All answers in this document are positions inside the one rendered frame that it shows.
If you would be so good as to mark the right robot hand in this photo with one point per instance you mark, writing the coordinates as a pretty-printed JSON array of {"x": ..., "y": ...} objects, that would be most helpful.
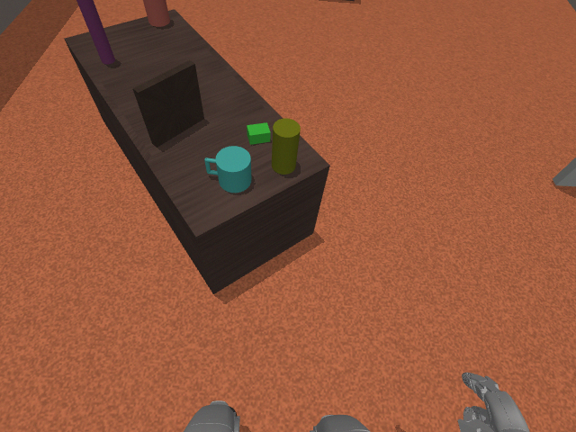
[{"x": 501, "y": 411}]

